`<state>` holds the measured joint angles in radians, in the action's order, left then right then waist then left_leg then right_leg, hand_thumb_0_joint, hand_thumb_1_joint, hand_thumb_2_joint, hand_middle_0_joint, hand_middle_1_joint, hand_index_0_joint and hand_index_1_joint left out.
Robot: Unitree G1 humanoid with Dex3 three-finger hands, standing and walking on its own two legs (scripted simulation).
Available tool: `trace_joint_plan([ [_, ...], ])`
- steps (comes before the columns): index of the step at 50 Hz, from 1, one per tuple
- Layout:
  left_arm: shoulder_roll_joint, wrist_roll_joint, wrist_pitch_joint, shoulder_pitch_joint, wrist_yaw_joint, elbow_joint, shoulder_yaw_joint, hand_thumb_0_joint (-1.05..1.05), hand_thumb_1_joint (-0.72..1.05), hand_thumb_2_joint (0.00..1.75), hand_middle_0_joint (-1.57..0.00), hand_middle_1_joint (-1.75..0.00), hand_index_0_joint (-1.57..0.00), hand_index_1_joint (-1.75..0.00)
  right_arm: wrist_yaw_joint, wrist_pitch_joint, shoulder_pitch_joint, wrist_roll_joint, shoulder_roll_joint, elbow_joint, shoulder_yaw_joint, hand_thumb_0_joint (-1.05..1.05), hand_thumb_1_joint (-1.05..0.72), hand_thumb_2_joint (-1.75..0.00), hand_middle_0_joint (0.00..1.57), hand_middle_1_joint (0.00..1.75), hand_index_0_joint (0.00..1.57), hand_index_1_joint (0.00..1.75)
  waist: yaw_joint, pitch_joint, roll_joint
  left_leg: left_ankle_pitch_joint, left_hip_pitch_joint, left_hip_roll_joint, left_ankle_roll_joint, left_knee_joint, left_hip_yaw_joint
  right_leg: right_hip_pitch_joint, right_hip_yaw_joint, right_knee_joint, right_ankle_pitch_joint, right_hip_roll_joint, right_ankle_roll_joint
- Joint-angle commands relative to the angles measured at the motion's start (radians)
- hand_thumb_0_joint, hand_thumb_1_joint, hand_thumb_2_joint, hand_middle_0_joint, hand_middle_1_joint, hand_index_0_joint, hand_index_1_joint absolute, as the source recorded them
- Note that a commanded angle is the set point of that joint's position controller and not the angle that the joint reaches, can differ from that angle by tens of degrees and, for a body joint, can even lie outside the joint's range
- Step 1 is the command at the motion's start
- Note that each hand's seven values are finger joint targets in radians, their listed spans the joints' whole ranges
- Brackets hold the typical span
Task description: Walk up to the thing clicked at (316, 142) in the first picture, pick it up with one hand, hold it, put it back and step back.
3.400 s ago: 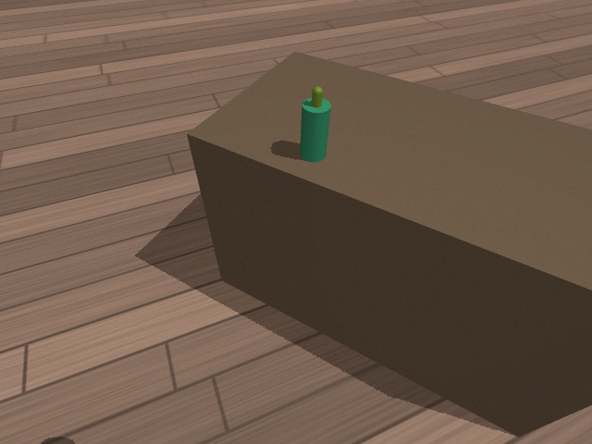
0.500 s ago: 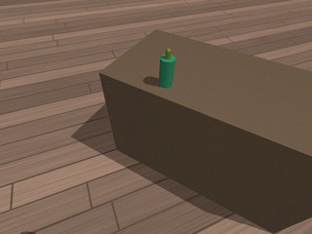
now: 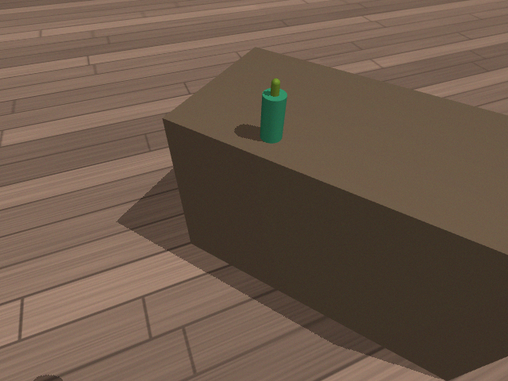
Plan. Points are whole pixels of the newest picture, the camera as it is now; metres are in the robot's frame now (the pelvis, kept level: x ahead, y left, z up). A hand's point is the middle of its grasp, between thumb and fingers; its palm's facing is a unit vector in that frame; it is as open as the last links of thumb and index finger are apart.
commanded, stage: stand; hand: left
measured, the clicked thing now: (273, 109) +0.76 -0.05 +0.00
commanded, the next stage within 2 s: walk up in 0.32 s
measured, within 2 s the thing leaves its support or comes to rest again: neither
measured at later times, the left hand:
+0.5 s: hand out of the picture +0.09 +0.25 -0.16, palm faces -0.14 -0.92 -0.36, open 7.4 cm
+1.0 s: hand (136, 324) +0.26 +0.22 -0.14, palm faces -0.27 -0.85 -0.45, open 7.4 cm
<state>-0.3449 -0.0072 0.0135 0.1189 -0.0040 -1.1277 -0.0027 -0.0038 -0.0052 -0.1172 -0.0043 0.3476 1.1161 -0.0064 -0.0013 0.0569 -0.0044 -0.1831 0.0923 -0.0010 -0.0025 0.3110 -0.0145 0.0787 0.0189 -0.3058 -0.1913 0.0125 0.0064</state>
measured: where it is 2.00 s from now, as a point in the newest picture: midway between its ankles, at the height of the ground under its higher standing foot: outside the picture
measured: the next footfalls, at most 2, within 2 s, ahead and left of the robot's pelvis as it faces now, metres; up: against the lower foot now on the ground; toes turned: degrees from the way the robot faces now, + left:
right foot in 0.62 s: +0.13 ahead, -0.19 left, +0.00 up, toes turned -13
left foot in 1.10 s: +0.40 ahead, +0.09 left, +0.00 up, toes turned -17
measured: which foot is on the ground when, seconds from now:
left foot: down 0.00-0.64, up 0.66-1.00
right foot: down 0.00-0.40, up 0.42-0.60, down 0.62-1.00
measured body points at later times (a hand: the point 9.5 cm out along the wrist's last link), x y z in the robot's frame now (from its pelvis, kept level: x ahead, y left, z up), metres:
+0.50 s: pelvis +0.02 -0.01 -0.01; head +0.03 -0.02 +0.44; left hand +0.09 +0.30 -0.13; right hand +0.06 -0.33 -0.13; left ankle -0.01 +0.12 -0.75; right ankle +0.00 -0.13 -0.72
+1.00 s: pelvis +0.17 -0.04 -0.02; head +0.19 -0.08 +0.43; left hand +0.27 +0.26 -0.11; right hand +0.17 -0.38 -0.14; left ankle +0.32 +0.10 -0.71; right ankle +0.09 -0.18 -0.75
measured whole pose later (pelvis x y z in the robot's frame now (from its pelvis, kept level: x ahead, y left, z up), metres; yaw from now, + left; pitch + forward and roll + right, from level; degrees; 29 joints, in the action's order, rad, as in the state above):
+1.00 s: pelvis +0.17 -0.04 -0.02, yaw -18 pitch -3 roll -2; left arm -0.37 -0.01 0.09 0.42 0.00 -0.86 -0.05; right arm -0.09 0.05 -0.22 -0.06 0.45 0.82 0.10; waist -0.03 0.10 -0.10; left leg -0.29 0.54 0.13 -0.03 0.90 -0.06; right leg 0.14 -0.09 -0.55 -0.36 -0.02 0.01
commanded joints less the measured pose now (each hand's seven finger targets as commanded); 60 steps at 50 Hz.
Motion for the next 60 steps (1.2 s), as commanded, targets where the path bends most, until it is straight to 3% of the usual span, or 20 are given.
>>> trace_joint_plan([
  [1,-0.213,-0.003,0.02,-0.019,0.015,0.058,-0.035,0.0,0.9,0.9,-0.2,-0.3,-0.2,-0.3,0.015,-0.026,0.026,-0.002,0.215,-0.054,0.036,0.0,-0.9,-0.9,0.2,0.3,0.2,0.3,0.001,-0.066,0.01,0.168,-0.006,0.126,0.028,-0.034,-0.093,0.001,-0.099,0.048,0.163,0.123,-0.028],
  [15,-0.217,-0.003,0.019,-0.026,0.017,0.059,-0.039,0.0,0.9,0.9,-0.2,-0.3,-0.2,-0.3,0.016,-0.024,0.024,-0.003,0.214,-0.059,0.035,0.0,-0.9,-0.9,0.2,0.3,0.2,0.3,0.002,-0.064,0.008,0.171,-0.008,0.127,0.028,-0.036,-0.093,0.001,-0.101,0.045,0.165,0.123,-0.027],
  [16,-0.278,-0.016,0.017,0.055,-0.005,0.134,-0.091,0.0,0.9,0.9,-0.2,-0.3,-0.2,-0.3,0.001,-0.043,0.013,-0.028,0.298,-0.14,0.105,0.0,-0.9,-0.9,0.2,0.3,0.2,0.3,0.015,-0.122,0.024,-0.257,-0.12,0.075,0.072,0.092,-0.007,0.099,-0.161,-0.021,-0.199,0.073,-0.072],
  [17,-0.273,-0.024,0.013,0.051,-0.013,0.129,-0.096,0.0,0.9,0.9,-0.2,-0.3,-0.2,-0.3,-0.006,-0.047,-0.015,-0.036,0.295,-0.128,0.115,0.0,-0.9,-0.9,0.2,0.3,0.2,0.3,0.03,-0.063,0.0,-0.403,-0.121,0.098,0.094,0.094,-0.05,0.254,-0.193,-0.041,-0.397,0.091,-0.09],
  [19,-0.237,-0.024,0.008,-0.076,-0.026,0.182,-0.095,0.0,0.9,0.9,-0.2,-0.3,-0.2,-0.3,-0.01,-0.047,-0.106,-0.03,0.303,-0.122,0.132,0.0,-0.9,-0.9,0.2,0.3,0.2,0.3,0.109,0.054,-0.05,-0.563,-0.22,0.184,0.149,-0.044,-0.169,0.562,-0.089,-0.193,-0.411,0.009,-0.05],
  [21,-0.236,-0.028,0.013,-0.088,-0.028,0.227,-0.1,0.0,0.9,0.9,-0.2,-0.3,-0.2,-0.3,-0.008,-0.055,-0.107,-0.032,0.363,-0.154,0.158,0.0,-0.9,-0.9,0.2,0.3,0.2,0.3,0.112,0.118,-0.13,-0.474,-0.084,0.459,0.279,-0.213,-0.385,0.595,-0.053,-0.572,-0.321,0.039,-0.03],
  [26,-0.228,-0.011,0.025,0.079,-0.067,0.221,-0.102,0.0,0.9,0.9,-0.2,-0.3,-0.2,-0.3,-0.024,-0.063,0.012,-0.045,0.307,-0.244,0.152,0.0,-0.9,-0.9,0.2,0.3,0.2,0.3,0.017,0.065,-0.165,-0.269,-0.033,0.311,0.197,-0.118,-0.096,0.38,-0.037,-0.396,-0.242,0.097,-0.023],
  [30,-0.238,-0.017,0.037,0.31,-0.046,0.166,-0.13,0.0,0.9,0.9,-0.2,-0.3,-0.2,-0.3,-0.035,-0.036,0.067,-0.037,0.267,-0.301,0.142,0.0,-0.9,-0.9,0.2,0.3,0.2,0.3,-0.09,-0.064,-0.043,0.008,0.101,0.15,0.116,0.308,0.163,-0.027,0.096,-0.166,0.053,-0.023,-0.026],
  [31,-0.307,-0.019,0.046,0.42,-0.026,0.139,-0.16,0.0,0.9,0.9,-0.2,-0.3,-0.2,-0.3,-0.036,-0.028,0.014,-0.029,0.213,-0.306,0.124,0.0,-0.9,-0.9,0.2,0.3,0.2,0.3,-0.137,-0.117,0.148,-0.119,0.248,0.109,0.082,0.545,0.167,-0.208,0.008,-0.161,0.016,-0.005,-0.028],
  [32,-0.389,-0.024,0.051,0.468,-0.004,0.155,-0.187,0.0,0.9,0.9,-0.2,-0.3,-0.2,-0.3,-0.043,-0.019,-0.02,-0.026,0.148,-0.324,0.098,0.0,-0.9,-0.9,0.2,0.3,0.2,0.3,-0.156,-0.086,0.357,-0.422,0.483,-0.008,0.043,0.749,0.13,-0.27,-0.335,-0.029,-0.238,0.157,-0.076],
  [33,-0.426,-0.024,0.058,0.373,0.0,0.216,-0.181,0.0,0.9,0.9,-0.2,-0.3,-0.2,-0.3,-0.041,-0.001,-0.066,-0.021,0.202,-0.329,0.111,0.0,-0.9,-0.9,0.2,0.3,0.2,0.3,-0.09,-0.081,0.255,-0.424,0.52,-0.01,0.012,0.852,0.011,-0.127,-0.755,0.152,-0.508,0.355,-0.19],
  [34,-0.441,-0.012,0.056,0.298,-0.002,0.248,-0.175,0.0,0.9,0.9,-0.2,-0.3,-0.2,-0.3,-0.034,0.006,-0.051,-0.031,0.272,-0.319,0.131,0.0,-0.9,-0.9,0.2,0.3,0.2,0.3,-0.066,0.016,0.164,-0.416,0.484,0.053,0.009,0.866,-0.057,0.018,-0.812,0.155,-0.573,0.396,-0.269],
  [35,-0.418,-0.003,0.058,0.259,-0.002,0.264,-0.168,0.0,0.9,0.9,-0.2,-0.3,-0.2,-0.3,-0.034,0.001,-0.025,-0.028,0.29,-0.315,0.137,0.0,-0.9,-0.9,0.2,0.3,0.2,0.3,-0.054,0.078,0.105,-0.377,0.51,0.089,0.013,0.872,-0.083,0.066,-0.76,0.151,-0.504,0.375,-0.293],
  [39,-0.332,0.01,0.079,0.241,0.014,0.287,-0.141,0.0,0.9,0.9,-0.2,-0.3,-0.2,-0.3,-0.045,0.012,-0.156,-0.024,0.255,-0.281,0.127,0.0,-0.9,-0.9,0.2,0.3,0.2,0.3,0.0,0.041,0.085,-0.176,0.423,0.134,0.008,0.783,-0.073,0.085,-0.384,0.018,-0.031,0.219,-0.2],
  [47,-0.38,-0.001,0.098,0.332,0.036,0.342,-0.153,0.0,0.9,0.9,-0.2,-0.3,-0.2,-0.3,-0.072,0.021,-0.033,-0.062,0.261,-0.406,0.153,0.0,-0.9,-0.9,0.2,0.3,0.2,0.3,-0.04,0.079,0.092,-0.115,0.498,0.153,-0.034,0.601,-0.048,0.146,-0.348,-0.029,-0.051,0.219,-0.234],
  [53,-0.367,-0.007,0.086,0.261,0.055,0.387,-0.126,0.0,0.9,0.9,-0.2,-0.3,-0.2,-0.3,-0.06,-0.009,-0.088,-0.04,0.242,-0.411,0.157,0.0,-0.9,-0.9,0.2,0.3,0.2,0.3,0.017,-0.01,0.177,-0.039,0.232,0.08,0.026,0.366,0.048,0.211,-0.195,-0.285,0.436,0.145,-0.16],
  [55,-0.273,-0.001,0.078,0.267,0.061,0.415,-0.097,0.0,0.9,0.9,-0.2,-0.3,-0.2,-0.3,-0.042,-0.026,-0.285,-0.044,0.323,-0.359,0.19,0.0,-0.9,-0.9,0.2,0.3,0.2,0.3,0.126,-0.111,-0.075,0.12,-0.049,0.093,0.068,0.17,-0.008,0.315,-0.097,-0.7,0.27,0.024,-0.075],
  [56,-0.176,0.009,0.075,0.339,0.064,0.421,-0.065,0.0,0.9,0.9,-0.2,-0.3,-0.2,-0.3,-0.029,-0.035,-0.317,-0.05,0.389,-0.367,0.205,0.0,-0.9,-0.9,0.2,0.3,0.2,0.3,0.111,-0.157,-0.331,0.347,-0.189,0.344,0.137,0.152,-0.34,0.522,-0.082,-0.917,-0.3,-0.114,-0.021],
  [58,-0.269,0.008,0.052,0.389,0.082,0.373,-0.078,0.0,0.9,0.9,-0.2,-0.3,-0.2,-0.3,-0.022,-0.025,-0.197,0.001,0.401,-0.396,0.199,0.0,-0.9,-0.9,0.2,0.3,0.2,0.3,0.045,-0.182,-0.233,0.233,-0.052,0.479,0.288,0.077,-0.527,0.488,-0.118,-1.04,-0.39,-0.046,-0.044],
  [60,-0.298,0.015,0.051,0.313,0.066,0.356,-0.093,0.0,0.9,0.9,-0.2,-0.3,-0.2,-0.3,-0.013,-0.024,-0.15,-0.001,0.329,-0.41,0.174,0.0,-0.9,-0.9,0.2,0.3,0.2,0.3,0.033,-0.075,-0.168,0.275,0.08,0.376,0.253,0.108,-0.305,0.479,-0.121,-1.031,-0.323,-0.002,-0.047],
])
